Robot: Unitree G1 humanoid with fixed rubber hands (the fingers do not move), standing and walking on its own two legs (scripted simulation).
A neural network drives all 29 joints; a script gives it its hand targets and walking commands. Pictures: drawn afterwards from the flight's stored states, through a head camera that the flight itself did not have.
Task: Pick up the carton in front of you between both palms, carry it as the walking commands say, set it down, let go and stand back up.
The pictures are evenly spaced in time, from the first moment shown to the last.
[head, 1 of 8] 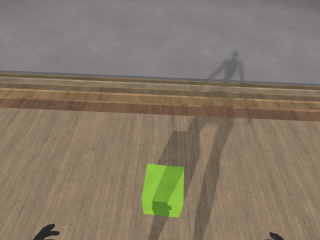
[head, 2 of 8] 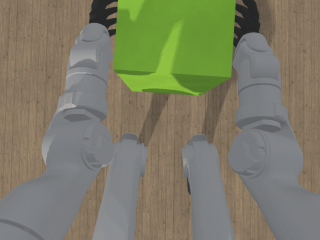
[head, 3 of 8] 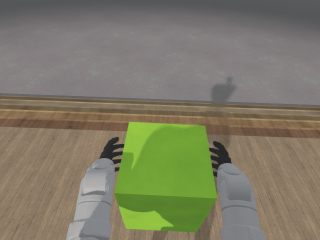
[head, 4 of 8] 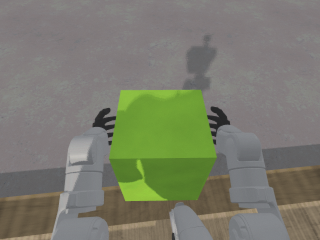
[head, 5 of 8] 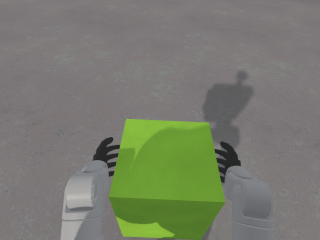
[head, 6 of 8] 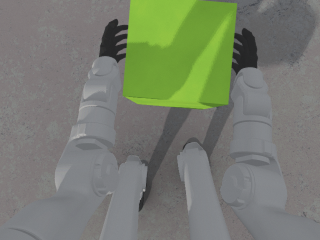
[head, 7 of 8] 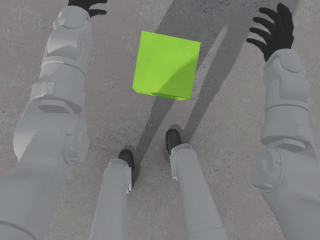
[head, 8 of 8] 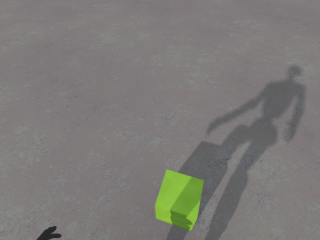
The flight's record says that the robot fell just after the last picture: no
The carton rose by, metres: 0.67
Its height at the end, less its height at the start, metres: -0.92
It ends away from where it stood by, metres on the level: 3.88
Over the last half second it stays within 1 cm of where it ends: yes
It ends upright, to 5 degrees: yes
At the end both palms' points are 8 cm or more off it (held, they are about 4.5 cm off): yes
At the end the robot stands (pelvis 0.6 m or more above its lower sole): yes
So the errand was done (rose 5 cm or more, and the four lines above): yes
